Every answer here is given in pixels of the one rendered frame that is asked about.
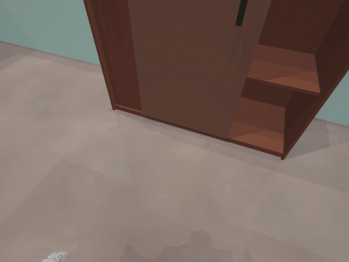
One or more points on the wardrobe door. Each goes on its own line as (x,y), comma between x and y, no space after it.
(114,28)
(191,59)

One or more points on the handle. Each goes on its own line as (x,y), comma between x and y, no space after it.
(241,12)

